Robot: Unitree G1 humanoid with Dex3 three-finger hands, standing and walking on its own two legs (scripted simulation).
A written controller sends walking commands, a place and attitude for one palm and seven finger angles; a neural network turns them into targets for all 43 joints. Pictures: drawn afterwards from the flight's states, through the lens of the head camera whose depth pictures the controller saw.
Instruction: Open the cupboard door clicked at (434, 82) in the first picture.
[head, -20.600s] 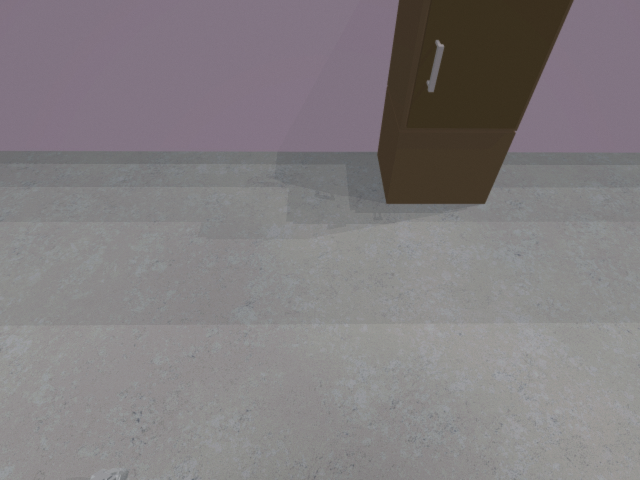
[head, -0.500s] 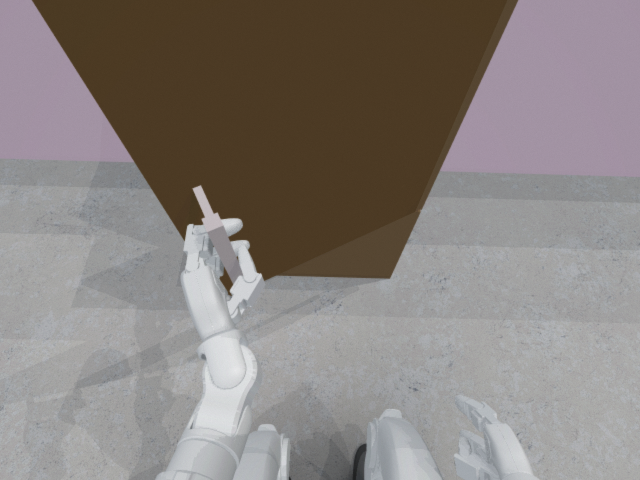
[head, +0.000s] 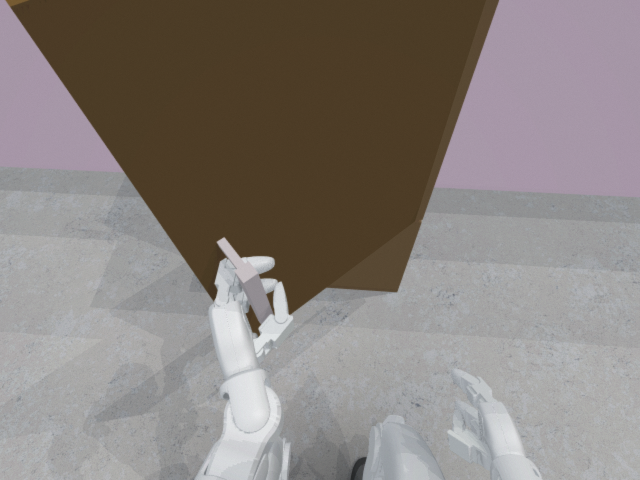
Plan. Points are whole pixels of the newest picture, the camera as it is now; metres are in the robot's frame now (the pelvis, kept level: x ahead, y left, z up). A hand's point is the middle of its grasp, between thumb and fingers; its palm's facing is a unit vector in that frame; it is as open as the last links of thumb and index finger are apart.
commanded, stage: open thumb and fingers to let go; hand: left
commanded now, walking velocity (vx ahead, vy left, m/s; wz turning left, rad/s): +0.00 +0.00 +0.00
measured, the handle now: (248, 288) +0.34 +0.11 +0.02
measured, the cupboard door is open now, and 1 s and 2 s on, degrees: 43 42 42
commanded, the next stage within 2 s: slide the hand sideways off the handle in 0.64 s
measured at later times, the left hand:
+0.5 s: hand (276, 319) +0.30 +0.07 +0.02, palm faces +0.34 -0.94 -0.03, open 14.3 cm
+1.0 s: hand (261, 339) +0.28 +0.08 +0.02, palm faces -0.17 -0.99 +0.01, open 16.3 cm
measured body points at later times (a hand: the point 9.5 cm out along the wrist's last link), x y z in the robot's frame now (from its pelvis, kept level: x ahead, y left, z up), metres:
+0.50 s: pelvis -0.01 +0.00 +0.00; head +0.08 -0.02 +0.44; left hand +0.28 +0.12 +0.02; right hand +0.15 -0.23 -0.12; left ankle -0.01 +0.14 -0.62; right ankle +0.05 -0.07 -0.62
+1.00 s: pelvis -0.02 +0.04 -0.01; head +0.08 +0.02 +0.43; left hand +0.28 +0.14 +0.02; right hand +0.16 -0.19 -0.12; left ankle -0.01 +0.14 -0.62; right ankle +0.05 -0.07 -0.62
